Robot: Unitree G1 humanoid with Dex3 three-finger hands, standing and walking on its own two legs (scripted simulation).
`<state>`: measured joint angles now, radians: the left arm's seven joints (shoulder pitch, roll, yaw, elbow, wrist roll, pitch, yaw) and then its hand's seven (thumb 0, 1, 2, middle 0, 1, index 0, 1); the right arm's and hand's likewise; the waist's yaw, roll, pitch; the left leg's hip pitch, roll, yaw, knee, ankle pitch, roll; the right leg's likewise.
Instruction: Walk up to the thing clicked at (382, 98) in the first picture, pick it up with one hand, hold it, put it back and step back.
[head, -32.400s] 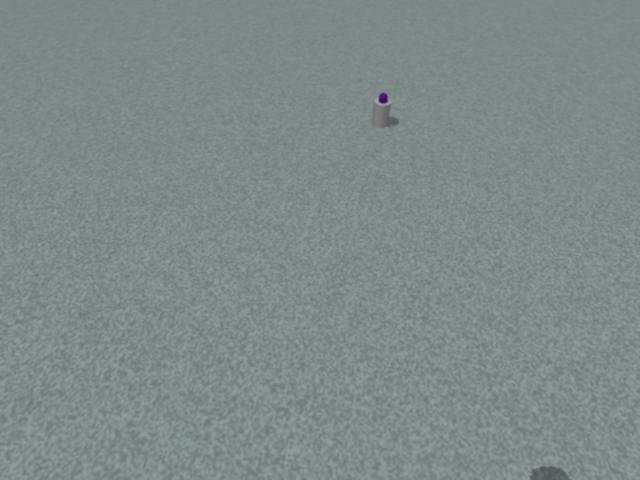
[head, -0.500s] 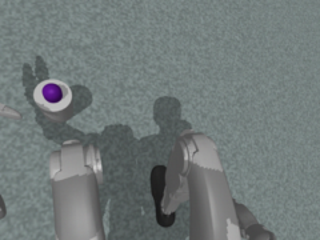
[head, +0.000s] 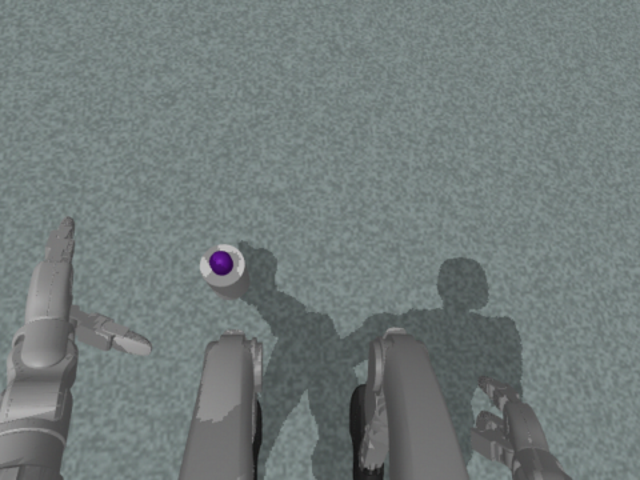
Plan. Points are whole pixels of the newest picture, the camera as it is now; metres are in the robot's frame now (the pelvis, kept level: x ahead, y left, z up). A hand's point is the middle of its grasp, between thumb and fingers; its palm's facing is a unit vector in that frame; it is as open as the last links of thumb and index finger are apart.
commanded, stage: home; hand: left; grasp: from the side
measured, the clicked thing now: (225, 271) +0.46 +0.19 -0.42
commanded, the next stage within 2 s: none
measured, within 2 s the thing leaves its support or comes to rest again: neither
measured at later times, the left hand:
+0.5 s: hand (74, 337) +0.26 +0.20 +0.11, palm faces +0.14 -0.94 -0.32, open 17.4 cm
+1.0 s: hand (51, 380) +0.23 +0.19 +0.16, palm faces +0.16 -0.94 -0.29, open 17.4 cm
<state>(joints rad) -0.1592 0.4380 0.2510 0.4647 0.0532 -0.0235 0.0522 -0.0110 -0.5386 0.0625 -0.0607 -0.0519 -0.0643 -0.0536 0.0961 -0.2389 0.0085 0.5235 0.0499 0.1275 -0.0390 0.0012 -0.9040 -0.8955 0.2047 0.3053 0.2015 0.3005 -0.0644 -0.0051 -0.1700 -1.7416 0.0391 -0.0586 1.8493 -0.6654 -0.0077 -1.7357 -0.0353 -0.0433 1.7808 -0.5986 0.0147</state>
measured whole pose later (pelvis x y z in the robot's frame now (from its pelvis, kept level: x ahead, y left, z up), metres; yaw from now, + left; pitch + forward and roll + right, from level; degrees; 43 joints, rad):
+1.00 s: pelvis +0.07 -0.01 +0.21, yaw +3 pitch +9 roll -2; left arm 0.47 0.21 -0.01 -0.03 -0.02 0.27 0.15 -0.01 -0.53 0.06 -0.05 -0.05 -0.06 -0.05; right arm 0.27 -0.21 0.02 0.48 0.02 -0.11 -0.18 0.01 -0.90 -0.90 0.20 0.31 0.20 0.30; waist -0.02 0.03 -0.11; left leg -0.64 0.05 -0.03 0.97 -0.49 -0.02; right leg -0.63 -0.02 -0.07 0.92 -0.44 0.01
